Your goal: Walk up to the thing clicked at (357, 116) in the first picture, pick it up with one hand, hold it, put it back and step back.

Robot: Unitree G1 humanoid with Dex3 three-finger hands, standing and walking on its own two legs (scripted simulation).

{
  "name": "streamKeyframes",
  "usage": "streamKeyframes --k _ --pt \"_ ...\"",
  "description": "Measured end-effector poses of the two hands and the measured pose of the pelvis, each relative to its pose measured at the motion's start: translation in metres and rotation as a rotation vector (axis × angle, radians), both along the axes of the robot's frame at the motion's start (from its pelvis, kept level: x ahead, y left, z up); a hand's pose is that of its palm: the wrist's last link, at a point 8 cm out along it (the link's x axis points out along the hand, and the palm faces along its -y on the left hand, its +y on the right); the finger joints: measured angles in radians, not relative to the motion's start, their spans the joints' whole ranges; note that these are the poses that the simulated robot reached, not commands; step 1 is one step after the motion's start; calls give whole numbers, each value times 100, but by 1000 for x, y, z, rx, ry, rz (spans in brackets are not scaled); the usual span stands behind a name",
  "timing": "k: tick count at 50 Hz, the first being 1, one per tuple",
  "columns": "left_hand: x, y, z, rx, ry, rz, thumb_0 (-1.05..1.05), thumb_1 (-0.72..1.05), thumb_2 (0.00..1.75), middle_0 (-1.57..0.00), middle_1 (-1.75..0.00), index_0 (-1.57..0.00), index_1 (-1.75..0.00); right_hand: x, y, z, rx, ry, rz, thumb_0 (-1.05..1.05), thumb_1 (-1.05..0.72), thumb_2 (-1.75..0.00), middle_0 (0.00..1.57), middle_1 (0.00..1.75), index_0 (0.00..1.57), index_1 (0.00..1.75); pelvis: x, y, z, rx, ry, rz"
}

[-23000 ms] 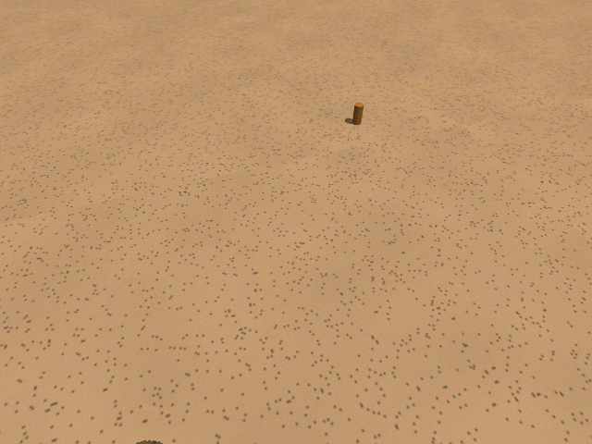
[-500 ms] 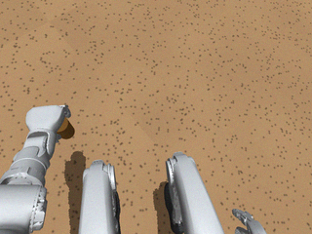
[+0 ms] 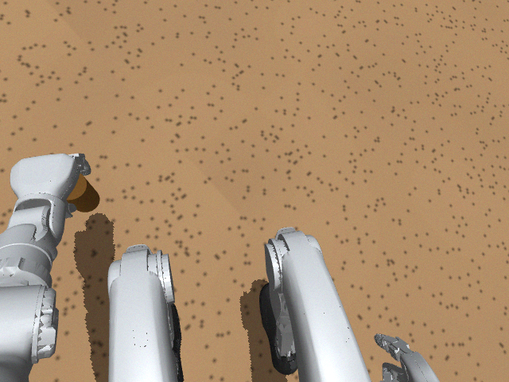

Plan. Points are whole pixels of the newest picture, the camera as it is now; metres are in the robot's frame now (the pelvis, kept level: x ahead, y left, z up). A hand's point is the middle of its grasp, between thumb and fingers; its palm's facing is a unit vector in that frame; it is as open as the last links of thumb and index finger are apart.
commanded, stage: crouch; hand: left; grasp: from above
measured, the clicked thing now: (78, 193) +0.44 +0.27 -0.25
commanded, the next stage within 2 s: lower in 0.22 s
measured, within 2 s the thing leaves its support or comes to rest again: rests again in 0.84 s
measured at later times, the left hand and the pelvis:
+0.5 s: hand (71, 199) +0.42 +0.28 -0.22, palm faces -0.48 -0.06 -0.88, open 8.0 cm; pelvis -0.01 +0.00 -0.05, yaw -1 degrees
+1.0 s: hand (82, 200) +0.43 +0.27 -0.27, palm faces -0.46 -0.08 -0.88, open 7.9 cm; pelvis +0.00 +0.00 -0.09, yaw -2 degrees
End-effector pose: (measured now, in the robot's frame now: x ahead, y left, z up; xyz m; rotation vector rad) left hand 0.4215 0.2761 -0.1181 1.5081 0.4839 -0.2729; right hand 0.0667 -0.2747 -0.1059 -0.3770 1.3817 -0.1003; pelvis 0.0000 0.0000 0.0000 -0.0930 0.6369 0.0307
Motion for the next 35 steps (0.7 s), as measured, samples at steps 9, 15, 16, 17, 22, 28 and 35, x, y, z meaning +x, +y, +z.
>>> streamKeyframes --k 9,15,16,17,22,28,35 --pt "2 0 -16 1 -6 -3 4 31 47 -97 -57 -77 -45 -12 3 -19 9 14 -8 1 -92 -91 21 30 20 30 -5 0 -19 1 -14 -3" --pt "4 1 -24 5 -5 3 5 32 46 -98 -56 -77 -44 -16 2 -30 14 20 -6 1 -92 -91 21 30 20 30 -7 -1 -29 2 -23 -7" --pt "4 1 -25 5 -4 3 5 31 46 -98 -56 -77 -44 -17 2 -31 13 21 -5 1 -92 -91 21 30 20 30 -7 -1 -31 1 -24 -7" --pt "5 1 -26 3 -4 5 5 31 46 -98 -55 -77 -44 -17 2 -32 13 22 -5 1 -92 -91 21 30 20 30 -7 -1 -32 1 -25 -8" --pt "6 1 -34 2 10 3 5 31 47 -99 -54 -78 -44 -19 0 -38 7 27 3 1 -92 -91 21 30 20 30 -8 -1 -40 0 -31 -10" --pt "7 0 -52 -12 24 -4 5 30 46 -101 -53 -79 -42 -22 -2 -46 -1 38 18 1 -92 -91 21 30 20 30 -8 -1 -52 -4 -41 -12" --pt "6 -2 -74 -26 6 -11 6 31 45 -101 -52 -79 -42 -24 -4 -59 -11 48 29 1 -91 -90 21 30 20 30 -8 -1 -68 -8 -55 -16"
